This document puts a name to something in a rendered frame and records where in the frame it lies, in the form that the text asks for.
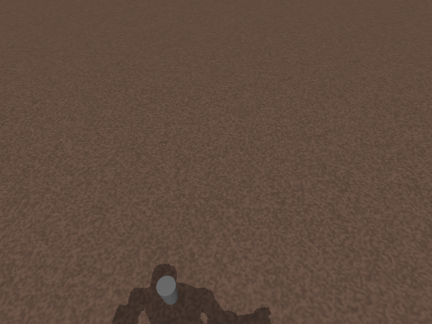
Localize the cup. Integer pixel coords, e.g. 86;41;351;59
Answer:
156;275;178;305

